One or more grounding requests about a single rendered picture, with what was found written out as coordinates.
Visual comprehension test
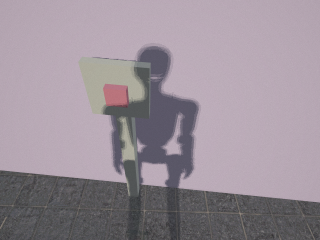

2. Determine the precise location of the panel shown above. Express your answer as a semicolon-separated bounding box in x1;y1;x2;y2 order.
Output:
78;57;151;197

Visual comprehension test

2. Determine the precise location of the button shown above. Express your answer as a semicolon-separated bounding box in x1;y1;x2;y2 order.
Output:
103;84;129;108

